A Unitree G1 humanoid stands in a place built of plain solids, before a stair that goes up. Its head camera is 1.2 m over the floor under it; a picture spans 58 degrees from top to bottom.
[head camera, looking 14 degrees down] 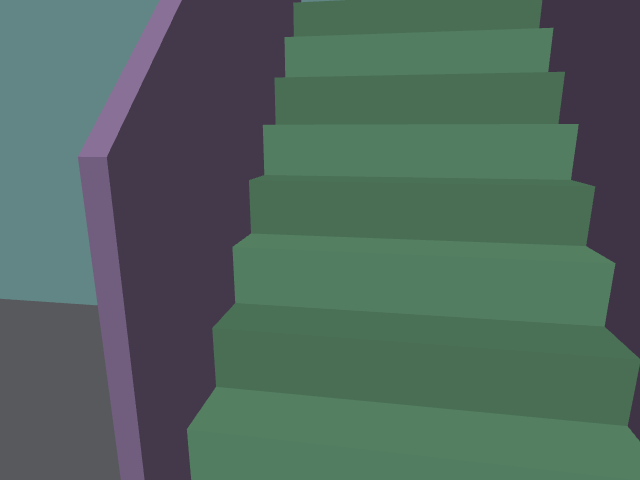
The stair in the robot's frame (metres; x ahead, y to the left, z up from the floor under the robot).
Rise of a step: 0.20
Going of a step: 0.20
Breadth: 1.20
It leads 9 degrees to the right of straight ahead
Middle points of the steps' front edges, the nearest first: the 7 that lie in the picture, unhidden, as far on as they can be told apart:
0.93 -0.23 0.41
1.13 -0.26 0.62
1.33 -0.29 0.82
1.54 -0.32 1.03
1.74 -0.36 1.23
1.94 -0.39 1.44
2.14 -0.42 1.64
